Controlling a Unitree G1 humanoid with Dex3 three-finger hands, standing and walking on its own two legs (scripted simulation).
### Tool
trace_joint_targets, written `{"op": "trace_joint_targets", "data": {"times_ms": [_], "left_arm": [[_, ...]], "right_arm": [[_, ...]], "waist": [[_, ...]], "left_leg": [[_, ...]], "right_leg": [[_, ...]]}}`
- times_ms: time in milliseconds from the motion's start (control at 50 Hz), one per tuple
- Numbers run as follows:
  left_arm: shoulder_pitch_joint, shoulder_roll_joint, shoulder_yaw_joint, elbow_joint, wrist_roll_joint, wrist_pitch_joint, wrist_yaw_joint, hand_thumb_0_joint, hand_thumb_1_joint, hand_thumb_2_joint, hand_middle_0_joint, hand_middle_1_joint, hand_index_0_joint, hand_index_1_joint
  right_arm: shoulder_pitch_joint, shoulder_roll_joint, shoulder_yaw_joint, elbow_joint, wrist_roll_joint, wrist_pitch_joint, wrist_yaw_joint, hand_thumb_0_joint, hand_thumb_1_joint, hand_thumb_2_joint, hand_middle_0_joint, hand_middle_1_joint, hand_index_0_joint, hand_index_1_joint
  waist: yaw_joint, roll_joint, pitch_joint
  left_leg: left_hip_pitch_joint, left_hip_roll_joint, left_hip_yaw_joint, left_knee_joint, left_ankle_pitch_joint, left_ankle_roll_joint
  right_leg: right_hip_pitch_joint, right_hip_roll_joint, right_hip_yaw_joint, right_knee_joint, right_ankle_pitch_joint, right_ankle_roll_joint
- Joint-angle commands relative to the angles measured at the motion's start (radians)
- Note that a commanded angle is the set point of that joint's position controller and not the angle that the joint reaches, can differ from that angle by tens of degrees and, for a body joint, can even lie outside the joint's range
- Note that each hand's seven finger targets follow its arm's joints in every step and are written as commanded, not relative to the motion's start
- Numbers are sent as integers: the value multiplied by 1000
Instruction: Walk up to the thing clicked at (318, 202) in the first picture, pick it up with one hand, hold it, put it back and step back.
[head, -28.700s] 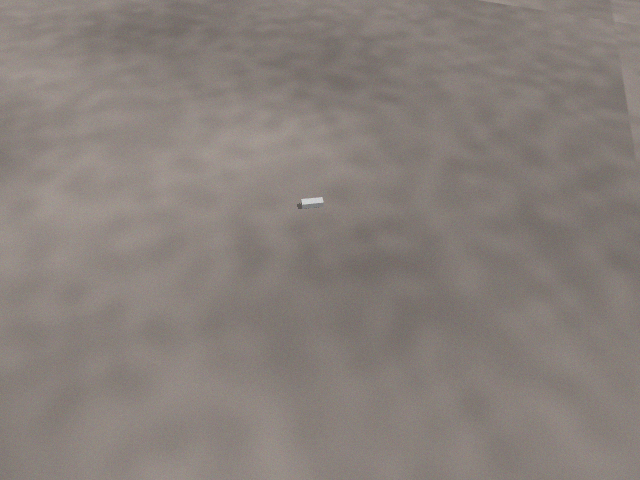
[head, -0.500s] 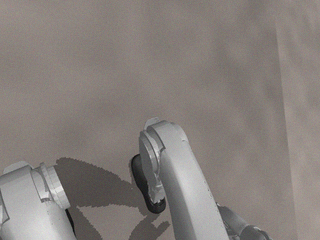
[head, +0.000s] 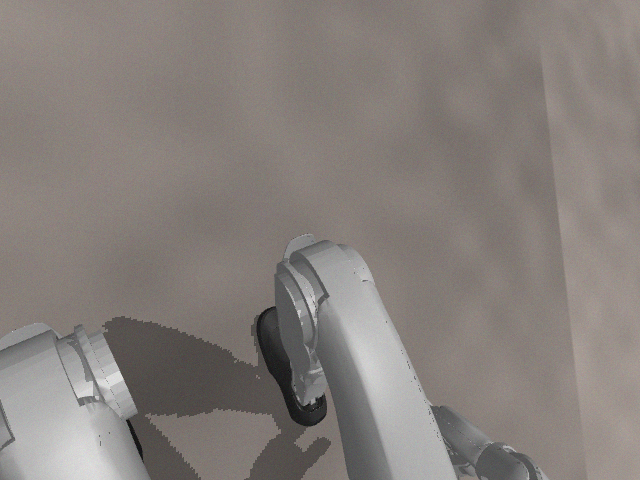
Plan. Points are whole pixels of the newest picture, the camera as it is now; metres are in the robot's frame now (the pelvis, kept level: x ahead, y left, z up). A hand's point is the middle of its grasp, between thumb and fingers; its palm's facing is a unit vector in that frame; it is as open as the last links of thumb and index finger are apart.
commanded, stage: open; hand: left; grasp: from above
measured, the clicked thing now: out of the picture +0.44 +0.33 -0.28
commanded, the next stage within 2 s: withdraw in 0.50 s
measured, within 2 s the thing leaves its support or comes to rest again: neither
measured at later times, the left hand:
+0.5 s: hand out of the picture +0.43 +0.32 -0.25, palm faces -0.44 -0.20 -0.88, open 12.3 cm
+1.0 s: hand out of the picture +0.46 +0.36 -0.14, palm faces -0.28 -0.10 -0.96, open 12.8 cm
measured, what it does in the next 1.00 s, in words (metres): stands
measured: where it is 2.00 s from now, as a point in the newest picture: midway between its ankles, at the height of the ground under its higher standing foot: (221, 434)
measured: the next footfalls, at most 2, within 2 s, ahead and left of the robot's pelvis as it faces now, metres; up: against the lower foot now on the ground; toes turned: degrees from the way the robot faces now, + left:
none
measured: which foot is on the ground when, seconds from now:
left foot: down 0.00-1.00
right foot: down 0.00-1.00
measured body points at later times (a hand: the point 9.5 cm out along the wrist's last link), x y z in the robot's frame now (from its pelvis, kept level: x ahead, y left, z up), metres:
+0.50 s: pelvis +0.00 +0.00 +0.00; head +0.27 +0.13 +0.33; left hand +0.45 +0.33 -0.20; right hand +0.06 -0.25 -0.05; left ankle +0.06 +0.13 -0.26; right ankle +0.12 -0.14 -0.26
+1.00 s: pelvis +0.01 +0.00 +0.02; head +0.23 +0.12 +0.39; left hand +0.47 +0.36 -0.09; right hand +0.10 -0.26 -0.06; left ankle +0.06 +0.13 -0.26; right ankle +0.12 -0.14 -0.26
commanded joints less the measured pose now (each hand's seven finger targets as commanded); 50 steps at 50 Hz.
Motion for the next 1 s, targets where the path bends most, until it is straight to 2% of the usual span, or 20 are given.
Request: {"op": "trace_joint_targets", "data": {"times_ms": [0, 100, 160, 180, 340, 400, 440, 480, 520, 560, 640, 660, 680, 720, 760, 780, 840, 880, 920, 980], "left_arm": [[-273, 205, -4, -146, -11, -2, 41, 0, -6, 540, -531, -557, -533, -555], [-266, 195, -5, -109, -14, -6, 38, 0, -74, 611, -485, -603, -475, -613], [-229, 182, -19, -96, -25, 1, 27, 0, -141, 670, -445, -629, -424, -652], [-258, 216, 3, -135, -22, -2, 28, 0, -155, 687, -430, -637, -408, -660], [-209, 214, -2, -123, -35, 0, 20, 0, -228, 743, -360, -690, -334, -717], [-224, 244, 21, -165, -38, -2, 24, 0, -266, 776, -327, -719, -298, -748], [-231, 198, -10, -145, -36, 0, 17, 0, -269, 776, -318, -729, -293, -755], [-227, 229, 9, -147, -33, -2, 20, 0, -269, 774, -310, -734, -287, -758], [-219, 222, 3, -130, -42, -3, 15, 0, -300, 804, -294, -741, -264, -772], [-216, 210, -2, -149, -49, -8, 14, 0, -300, 803, -280, -758, -255, -783], [-219, 217, -5, -147, -46, -17, 2, 0, -274, 778, -312, -779, -316, -775], [-241, 218, -16, -203, -43, -22, -4, 0, -285, 784, -298, -789, -305, -782], [-246, 278, 23, -242, -37, -25, -3, 0, -292, 792, -299, -790, -302, -788], [-229, 291, 49, -342, -26, -27, -9, 0, -297, 794, -306, -780, -302, -784], [-186, 241, 33, -421, -22, -23, -20, 0, -302, 800, -297, -780, -293, -784], [-177, 244, 49, -458, -24, -18, -24, 0, -313, 809, -283, -792, -280, -795], [-134, 187, 55, -578, -47, 18, -52, 0, -337, 838, -269, -811, -258, -822], [-137, 90, 8, -646, -72, 48, -87, 0, -328, 839, -264, -813, -254, -822], [-117, 52, -12, -644, -90, 87, -134, 0, -317, 838, -274, -812, -263, -823], [-125, -8, -50, -625, -115, 129, -228, 0, -294, 832, -297, -804, -281, -821]], "right_arm": [[188, -331, -91, 18, 3, 1, -4, 0, -894, -900, 201, 300, 201, 300], [189, -330, -90, 18, 0, 1, -1, 0, -894, -901, 201, 300, 201, 300], [187, -337, -100, 16, 2, -2, -3, 0, -894, -901, 201, 300, 201, 300], [199, -329, -88, 19, 1, -3, -1, 0, -892, -901, 201, 300, 201, 300], [190, -331, -87, 25, 4, 4, -3, 0, -889, -900, 201, 300, 200, 300], [196, -330, -90, 24, 9, 10, -11, 0, -890, -900, 201, 300, 200, 300], [201, -345, -101, 16, 1, 7, -6, 0, -889, -899, 201, 300, 200, 300], [203, -330, -83, 17, 8, 11, -8, 0, -888, -899, 201, 300, 200, 300], [211, -346, -99, 14, 9, 9, -12, 0, -888, -899, 201, 300, 200, 300], [201, -348, -106, 10, 15, 9, -16, 0, -887, -899, 201, 300, 200, 300], [208, -329, -88, 10, 11, 9, -14, 0, -906, -902, 200, 300, 200, 300], [197, -349, -111, 5, 17, 9, -19, 0, -906, -902, 200, 300, 200, 300], [194, -330, -97, 7, 20, 14, -22, 0, -908, -903, 200, 300, 200, 300], [194, -336, -123, 11, 22, 23, -21, 0, -910, -905, 200, 300, 200, 300], [187, -326, -145, 4, 22, 33, -15, 0, -908, -905, 200, 300, 200, 300], [187, -320, -159, 9, 30, 40, -12, 0, -907, -904, 200, 300, 200, 300], [194, -299, -210, 17, 61, 70, -2, 0, -907, -906, 200, 300, 200, 300], [204, -280, -235, 20, 84, 90, 6, 0, -903, -905, 200, 300, 200, 300], [218, -276, -261, 25, 115, 117, 6, 0, -904, -905, 200, 300, 200, 300], [258, -270, -294, 19, 149, 161, -4, 0, -906, -906, 200, 300, 200, 300]], "waist": [[-55, 526, -633], [-69, 508, -595], [-64, 511, -587], [-55, 528, -624], [-47, 546, -636], [-27, 549, -659], [-56, 552, -628], [-52, 513, -617], [-61, 495, -598], [-42, 507, -621], [-58, 504, -615], [-47, 535, -642], [-23, 558, -683], [9, 672, -764], [26, 723, -819], [37, 739, -846], [99, 781, -924], [117, 771, -903], [129, 710, -897], [118, 549, -868]], "left_leg": [[504, 29, 123, -291, 241, 10], [478, 29, 121, -288, 215, 12], [484, 28, 135, -286, 229, 13], [502, 28, 128, -290, 254, 11], [514, 31, 130, -291, 275, 7], [504, 28, 135, -292, 272, 9], [507, 28, 132, -292, 269, 9], [482, 28, 131, -285, 265, 13], [474, 27, 140, -286, 243, 18], [483, 28, 132, -303, 242, 13], [486, 28, 128, -298, 230, 14], [521, 30, 129, -299, 242, 10], [533, 29, 130, -302, 254, 9], [632, 30, 121, -321, 312, -11], [685, 29, 137, -332, 360, -20], [697, 28, 142, -330, 380, -22], [707, 19, 167, -360, 391, -21], [675, 13, 182, -388, 385, -18], [648, 7, 194, -409, 366, -9], [590, 3, 191, -447, 307, 14]], "right_leg": [[335, 31, -180, -168, 269, -89], [321, 27, -184, -166, 247, -89], [337, 30, -174, -178, 263, -88], [349, 30, -179, -174, 275, -89], [370, 33, -177, -173, 295, -92], [372, 29, -174, -177, 289, -94], [346, 29, -179, -171, 285, -95], [355, 29, -179, -174, 286, -91], [371, 30, -168, -194, 273, -90], [367, 33, -170, -194, 261, -96], [368, 27, -176, -185, 254, -92], [363, 27, -172, -182, 265, -93], [383, 26, -172, -184, 270, -95], [354, 15, -175, -147, 299, -108], [356, 21, -169, -146, 325, -111], [355, 19, -165, -142, 344, -112], [325, 15, -141, -157, 342, -120], [288, 9, -129, -180, 337, -122], [275, 5, -111, -205, 320, -122], [287, 1, -92, -255, 283, -119]]}}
